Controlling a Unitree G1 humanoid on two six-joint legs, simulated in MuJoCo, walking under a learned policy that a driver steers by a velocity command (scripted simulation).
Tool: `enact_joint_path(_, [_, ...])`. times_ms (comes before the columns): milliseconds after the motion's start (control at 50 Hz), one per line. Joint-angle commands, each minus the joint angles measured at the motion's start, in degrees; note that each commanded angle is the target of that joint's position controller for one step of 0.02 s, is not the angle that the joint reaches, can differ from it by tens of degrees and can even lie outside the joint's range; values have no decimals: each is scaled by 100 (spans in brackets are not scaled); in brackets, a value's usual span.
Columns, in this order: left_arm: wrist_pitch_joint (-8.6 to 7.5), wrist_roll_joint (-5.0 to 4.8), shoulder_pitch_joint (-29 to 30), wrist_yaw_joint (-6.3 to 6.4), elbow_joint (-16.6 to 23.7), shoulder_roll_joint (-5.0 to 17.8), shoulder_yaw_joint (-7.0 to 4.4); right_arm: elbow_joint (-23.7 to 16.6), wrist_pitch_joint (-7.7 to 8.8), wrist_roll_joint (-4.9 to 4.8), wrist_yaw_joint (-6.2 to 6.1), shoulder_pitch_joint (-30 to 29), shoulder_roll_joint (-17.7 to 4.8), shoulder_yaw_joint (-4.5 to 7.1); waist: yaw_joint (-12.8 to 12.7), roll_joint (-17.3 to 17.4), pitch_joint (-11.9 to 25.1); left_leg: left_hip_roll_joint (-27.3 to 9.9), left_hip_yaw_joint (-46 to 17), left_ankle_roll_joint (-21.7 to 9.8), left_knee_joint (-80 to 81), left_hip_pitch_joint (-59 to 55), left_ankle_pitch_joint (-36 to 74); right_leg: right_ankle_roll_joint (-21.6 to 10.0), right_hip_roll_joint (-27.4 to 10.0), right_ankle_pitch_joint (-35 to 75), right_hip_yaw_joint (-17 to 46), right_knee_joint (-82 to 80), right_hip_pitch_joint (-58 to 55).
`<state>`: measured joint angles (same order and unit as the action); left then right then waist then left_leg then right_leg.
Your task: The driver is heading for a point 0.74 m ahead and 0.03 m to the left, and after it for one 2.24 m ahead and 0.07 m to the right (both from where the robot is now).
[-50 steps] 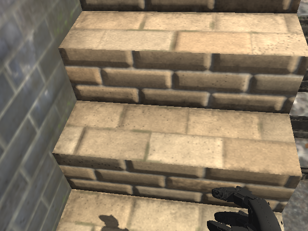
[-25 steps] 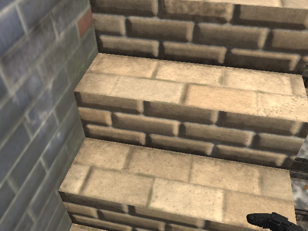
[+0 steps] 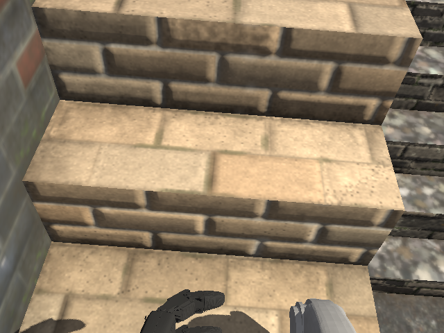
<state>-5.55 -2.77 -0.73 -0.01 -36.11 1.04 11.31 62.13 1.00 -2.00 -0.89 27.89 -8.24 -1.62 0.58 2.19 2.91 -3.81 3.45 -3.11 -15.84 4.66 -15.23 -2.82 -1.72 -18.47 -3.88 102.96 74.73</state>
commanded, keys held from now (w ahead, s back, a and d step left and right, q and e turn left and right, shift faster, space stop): w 1.00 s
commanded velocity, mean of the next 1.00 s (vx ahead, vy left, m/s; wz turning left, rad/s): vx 0.50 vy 0.00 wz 0.00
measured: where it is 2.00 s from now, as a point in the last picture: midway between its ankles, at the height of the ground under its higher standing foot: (175, 55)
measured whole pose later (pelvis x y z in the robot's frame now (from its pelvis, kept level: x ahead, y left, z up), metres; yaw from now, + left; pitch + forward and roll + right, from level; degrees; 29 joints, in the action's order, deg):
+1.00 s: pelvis +0.39 +0.10 +0.41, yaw +1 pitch -1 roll -3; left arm 1.7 -3.5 -6.7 2.5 -48.2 -0.5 6.0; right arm 62.2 -1.0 1.8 -0.8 31.2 -6.6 0.2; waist 2.4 -3.4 1.6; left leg -5.9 9.4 -1.1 -30.9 12.6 -17.6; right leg -0.7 -2.1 -5.7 8.7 130.7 82.4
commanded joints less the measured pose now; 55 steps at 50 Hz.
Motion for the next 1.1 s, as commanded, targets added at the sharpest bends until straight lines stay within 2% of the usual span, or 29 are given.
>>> enact_joint_path(20, [-74, 146, 691, -68, 1034, 739, -392, -49, 233, -68, -65, 566, -1790, 251, -818, 1346, 1249, -1063, 48, -941, 576, 971, 11687, -358, 647, -756, -1211, -2008, -4994])
enact_joint_path(40, [55, 227, -188, -115, 681, 1231, -649, -120, 246, 148, -109, 295, -2328, 425, -1311, 1355, 1788, -1159, 13, -990, -424, 79, 13634, -486, 704, -765, -719, -2462, -5072])
enact_joint_path(60, [48, 315, -1264, -104, 388, 1706, -873, -461, 375, 161, -94, 140, -2332, 565, -1452, 1208, 1939, -1324, -685, -972, -1508, -171, 12603, -803, 401, -954, 514, -4334, -5860])
enact_joint_path(80, [226, 408, -2326, -75, -180, 2058, -1128, -500, 471, 172, 20, 160, -2062, 551, -1564, 263, 2740, -1121, -932, -1085, -2462, 727, 10081, -1131, 55, -1062, 2039, -5212, -7406])
enact_joint_path(100, [411, 431, -3099, 42, -911, 2516, -1352, -711, 508, 281, 234, -456, -1246, 381, -1448, -1591, 2386, -3, -601, -1023, -4226, 2464, 4529, -1688, -970, -1574, 4563, -7141, -7863])
enact_joint_path(120, [414, 627, -3488, 184, -1275, 2243, -1291, -987, 540, 341, 394, -1689, -1025, 433, -1512, -1552, 1997, 862, -1556, -864, -8056, 3477, 1508, -1828, -1617, -2069, 6273, -8368, -7245])
enact_joint_path(140, [325, 457, -2903, 170, -1455, 1536, -1074, -1816, 610, 359, 580, -2509, -191, 222, -988, -921, 937, 955, -1913, -917, -10187, 4767, 638, -1311, -1677, -2552, 5506, -8176, -6451])
enact_joint_path(160, [248, 312, -2065, 112, -1523, 1194, -1000, -2229, 595, 246, 697, -2829, 136, 101, -357, -472, -267, 756, -1609, -894, -10307, 5473, 25, -911, -1397, -2632, 3896, -7901, -5609])
enact_joint_path(200, [75, 248, -1747, -46, -2033, 227, -741, -2398, 588, 217, 807, -2145, 303, -85, 235, -299, -722, 636, -1568, -863, -10999, 6013, -105, -359, -919, -1492, 2316, -7863, -5303])
enact_joint_path(240, [87, 432, -1257, -207, -1935, 433, -794, -2277, 565, 90, 743, -1630, 194, -154, 671, -234, -651, 611, -1507, -692, -10843, 5914, 418, -212, -898, -634, 1269, -7964, -4883])
enact_joint_path(300, [13, 578, -1386, -245, -2178, 1039, -905, -2017, 303, 96, 349, -1843, 205, -231, 491, -702, -817, 829, -897, -262, -12376, 6560, 1133, -671, -1296, -374, 910, -8661, -4358])
enact_joint_path(360, [-21, 392, -1842, -277, -2329, 1216, -910, -2207, 196, 96, 54, -2522, 270, -354, 168, -1052, -1311, 511, -912, -12, -12206, 7782, 971, -697, -1386, -616, 817, -8883, -4668])
enact_joint_path(400, [-80, 404, -1946, -135, -2278, 1391, -973, -2394, 230, -2, -24, -3209, 126, -382, -124, -927, -1151, 267, -760, 84, -11433, 7870, 943, -705, -1521, -303, 652, -9210, -5048])
enact_joint_path(460, [75, 327, -2719, 148, -2488, 1677, -1121, -2922, 262, 119, -109, -4432, 183, -549, -646, -1183, -816, -606, -111, 155, -9546, 8155, 424, -748, -1855, 268, 948, -10145, -6482])
enact_joint_path(480, [210, 94, -2615, 285, -2482, 1788, -1244, -3137, 341, 219, 56, -4933, 292, -746, -499, -1181, -635, -781, 244, -94, -7741, 6568, -655, -690, -1745, 1019, 456, -10917, -5983])
enact_joint_path(500, [333, 115, -2612, 328, -2616, 1828, -1297, -3049, 259, 189, 126, -4688, 350, -767, -353, -1173, -123, -448, 693, -300, -6853, 4702, -1266, -651, -1450, 2689, -118, -10685, -5607])
enact_joint_path(540, [244, 242, -3157, 179, -2872, 2210, -1370, -2497, 284, 264, 77, -2802, -399, -234, 370, -1829, 1312, 609, 1004, -509, -6354, 2655, -2258, -778, -1505, 9880, -167, -8639, -7113])
enact_joint_path(560, [162, 104, -2724, 192, -2781, 2598, -1466, -2287, 289, 399, 109, -1745, -964, -6, 952, -1987, 1829, 517, -2, -622, -5350, 1908, -1968, -683, -1595, 11000, -40, -7523, -7579])
enact_joint_path(580, [145, 107, -2180, 122, -2477, 2418, -1514, -1668, 178, 561, 82, -494, -1652, 257, 1250, -309, 2240, -605, -2927, -1038, -3327, 672, -2189, -579, -1048, 9716, 96, -5519, -6036])
enact_joint_path(600, [163, 217, -1888, -32, -2373, 1504, -1351, -1066, -7, 626, 7, 442, -1984, 426, 1128, 1745, 2703, -1532, -5575, -1488, -538, -488, -2790, -315, 170, 2641, 515, -3234, -4507])
enact_joint_path(620, [106, 214, -1575, -126, -2455, 1150, -1366, -887, 35, 731, -28, 340, -1753, 402, 1062, 1128, 2575, -1856, -6618, -1418, -173, -37, -3820, -195, 670, 1969, 1779, 75, -3615])
enact_joint_path(640, [64, 138, -1052, -233, -2063, 553, -1195, -643, -18, 426, 2, -129, -1548, 397, 636, 515, 1613, -1732, -5681, -985, -414, 642, -3606, -197, 574, 1869, 1766, 1109, -2823])
enact_joint_path(680, [126, 269, -550, -166, -1463, 208, -1018, -225, 4, 504, 211, -660, -639, 282, 87, -490, 29, -1449, -4100, -692, -1230, 2204, -2464, -539, 527, 2462, 1886, 1814, -1929])
enact_joint_path(700, [221, 250, -991, -115, -1434, 225, -968, -21, 19, 516, 263, -960, -164, 153, -332, -610, -216, -1269, -3338, -473, -1472, 2614, -1757, -624, 521, 2632, 1988, 1963, -1892])
enact_joint_path(760, [434, 216, -1684, 150, -1519, 236, -830, 66, 15, 515, 303, -1139, -60, 124, -728, -332, -372, -1152, -1753, -412, -1209, 2297, -130, -592, 633, 2556, 1997, 2091, -1328])
enact_joint_path(880, [751, 12, -1071, 211, -1358, 65, -726, -24, -167, 414, 181, -235, -495, 209, -421, 128, -930, -1258, -643, -263, -376, 1501, 5, -113, 428, 1431, 1725, 3447, 645])
enact_joint_path(1000, [620, -121, 336, 273, -479, -323, -421, -171, -158, 361, -153, 950, -630, 353, 252, 635, -949, -1477, -895, -385, 337, 395, -300, 428, -534, 1129, 1102, 2620, 2344])
enact_joint_path(1040, [629, -30, 988, 188, -155, -325, -330, -337, -172, 306, -333, 821, -799, 466, 328, 441, -948, -1665, -960, -507, 1192, 408, -46, 634, -1161, 727, 223, 1843, 2135])
enact_joint_path(1100, [586, 120, 1647, 68, 315, -607, -204, 53, -124, 97, -454, 1480, -436, 406, 567, 593, -660, -1491, -781, -784, 1307, -506, 631, 520, -1406, 306, 59, 1958, 2008])
Keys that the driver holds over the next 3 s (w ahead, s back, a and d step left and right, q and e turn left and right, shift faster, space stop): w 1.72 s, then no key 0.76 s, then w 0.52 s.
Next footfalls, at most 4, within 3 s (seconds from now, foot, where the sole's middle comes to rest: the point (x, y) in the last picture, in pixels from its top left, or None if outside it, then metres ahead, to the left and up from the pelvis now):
0.04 right None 0.17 -0.13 -0.58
0.56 left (128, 301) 0.42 0.20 -0.36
1.30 right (297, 153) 0.64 -0.13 -0.15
1.90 left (72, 5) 0.78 0.30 0.07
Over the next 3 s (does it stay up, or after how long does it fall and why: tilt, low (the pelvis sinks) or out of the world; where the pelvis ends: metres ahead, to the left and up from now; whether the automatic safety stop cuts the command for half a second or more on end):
stays up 0.58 -0.01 0.63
